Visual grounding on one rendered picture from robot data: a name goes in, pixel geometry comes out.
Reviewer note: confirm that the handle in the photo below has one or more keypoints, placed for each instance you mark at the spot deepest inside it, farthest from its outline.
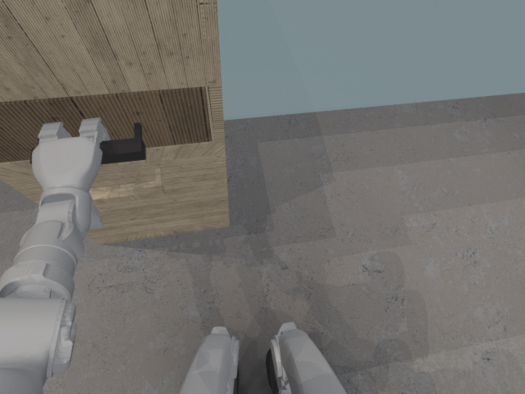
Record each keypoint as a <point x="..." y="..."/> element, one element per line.
<point x="119" y="151"/>
<point x="127" y="192"/>

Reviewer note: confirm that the robot right thigh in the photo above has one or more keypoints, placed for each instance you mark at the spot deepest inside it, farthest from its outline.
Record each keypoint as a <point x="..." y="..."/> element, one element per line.
<point x="296" y="357"/>

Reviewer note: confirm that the robot thigh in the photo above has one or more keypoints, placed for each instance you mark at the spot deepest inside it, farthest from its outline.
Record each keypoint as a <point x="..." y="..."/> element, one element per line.
<point x="214" y="364"/>
<point x="296" y="357"/>

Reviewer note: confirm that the left robot forearm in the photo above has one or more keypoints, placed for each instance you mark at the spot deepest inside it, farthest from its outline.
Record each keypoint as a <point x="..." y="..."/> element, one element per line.
<point x="44" y="265"/>

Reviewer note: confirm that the drawer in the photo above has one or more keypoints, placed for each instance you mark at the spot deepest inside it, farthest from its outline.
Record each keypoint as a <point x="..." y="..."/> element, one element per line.
<point x="167" y="116"/>

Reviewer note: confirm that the cabinet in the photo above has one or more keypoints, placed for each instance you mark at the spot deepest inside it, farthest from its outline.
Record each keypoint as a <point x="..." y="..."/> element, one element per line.
<point x="66" y="48"/>

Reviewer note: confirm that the left robot upper arm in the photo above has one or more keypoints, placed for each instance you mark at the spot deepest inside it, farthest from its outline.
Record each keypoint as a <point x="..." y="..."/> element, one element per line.
<point x="37" y="337"/>

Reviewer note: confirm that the robot left thigh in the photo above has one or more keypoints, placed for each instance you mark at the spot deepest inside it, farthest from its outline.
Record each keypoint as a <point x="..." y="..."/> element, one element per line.
<point x="214" y="364"/>

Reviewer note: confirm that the left robot hand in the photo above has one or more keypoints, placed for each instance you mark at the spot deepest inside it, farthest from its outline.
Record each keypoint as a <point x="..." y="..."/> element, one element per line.
<point x="62" y="160"/>

